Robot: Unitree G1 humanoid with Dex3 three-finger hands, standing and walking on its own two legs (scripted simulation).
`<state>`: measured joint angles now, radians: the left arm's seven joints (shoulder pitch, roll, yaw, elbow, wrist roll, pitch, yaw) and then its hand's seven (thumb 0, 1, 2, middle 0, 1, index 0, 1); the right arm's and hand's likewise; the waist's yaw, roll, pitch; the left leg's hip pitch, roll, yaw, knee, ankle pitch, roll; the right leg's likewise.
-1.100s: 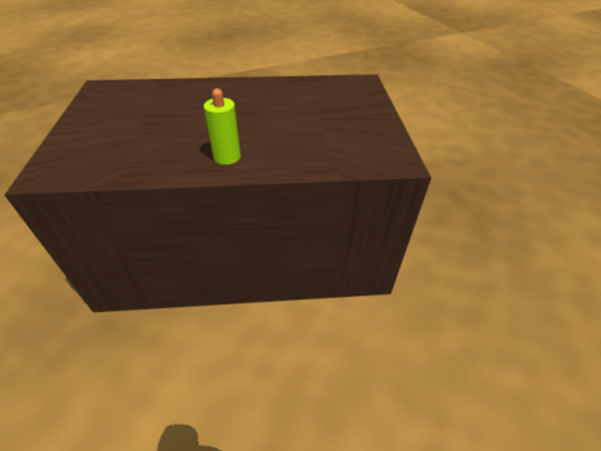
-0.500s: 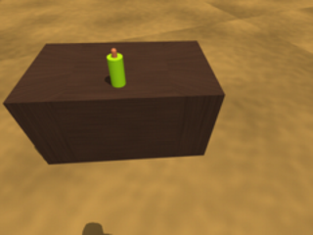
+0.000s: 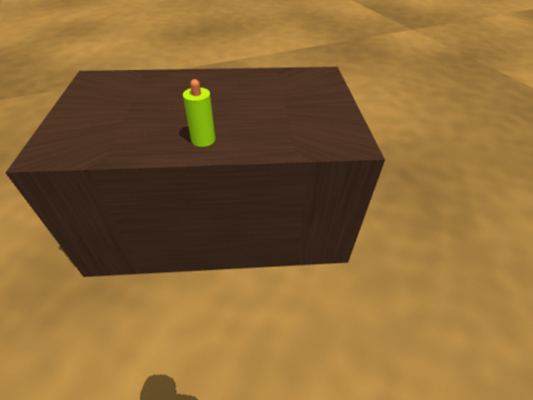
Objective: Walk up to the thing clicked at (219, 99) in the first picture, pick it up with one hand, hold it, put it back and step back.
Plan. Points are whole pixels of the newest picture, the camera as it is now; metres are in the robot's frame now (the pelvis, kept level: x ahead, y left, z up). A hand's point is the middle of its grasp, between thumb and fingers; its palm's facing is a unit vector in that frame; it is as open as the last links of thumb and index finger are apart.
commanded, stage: stand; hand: left
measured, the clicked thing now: (199, 111) +0.96 +0.25 -0.08
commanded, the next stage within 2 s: walk up in 0.02 s
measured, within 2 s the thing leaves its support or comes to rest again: neither
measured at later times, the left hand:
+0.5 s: hand out of the picture +0.09 +0.24 -0.14, palm faces +0.07 -0.92 -0.40, open 7.4 cm
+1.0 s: hand (151, 310) +0.34 +0.25 -0.15, palm faces +0.02 -0.93 -0.37, open 7.4 cm
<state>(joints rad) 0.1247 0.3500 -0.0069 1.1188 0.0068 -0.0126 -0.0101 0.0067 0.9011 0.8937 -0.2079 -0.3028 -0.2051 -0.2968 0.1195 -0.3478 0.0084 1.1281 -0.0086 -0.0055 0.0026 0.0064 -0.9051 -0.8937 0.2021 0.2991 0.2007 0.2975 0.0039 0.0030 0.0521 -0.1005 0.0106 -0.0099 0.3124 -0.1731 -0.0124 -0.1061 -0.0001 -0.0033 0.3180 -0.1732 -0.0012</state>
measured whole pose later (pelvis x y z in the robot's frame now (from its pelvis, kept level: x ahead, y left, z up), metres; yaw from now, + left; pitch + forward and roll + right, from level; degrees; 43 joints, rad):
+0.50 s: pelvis +0.11 -0.04 -0.01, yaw +3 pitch -3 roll +0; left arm 0.34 0.37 0.07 0.95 0.02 -0.06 -0.03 0.01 0.90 0.89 -0.21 -0.30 -0.21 -0.30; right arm 0.21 -0.42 -0.07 0.93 -0.02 0.00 0.06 0.01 -0.91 -0.89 0.20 0.30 0.20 0.30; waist 0.04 0.06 0.12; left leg -0.49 0.02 -0.06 0.85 -0.26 0.02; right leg 0.04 0.03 -0.10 0.32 -0.32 -0.05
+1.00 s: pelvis +0.30 -0.03 -0.01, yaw +4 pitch -4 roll +1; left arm 0.33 0.42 0.07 0.85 0.02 -0.05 -0.07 0.01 0.90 0.89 -0.21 -0.30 -0.20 -0.30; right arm 0.31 -0.39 -0.06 0.81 -0.02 -0.05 0.06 0.01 -0.90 -0.89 0.20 0.30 0.20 0.30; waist -0.01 -0.02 0.09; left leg -0.14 -0.01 0.06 0.47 -0.27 0.04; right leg -0.45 -0.10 0.02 0.72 -0.26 0.00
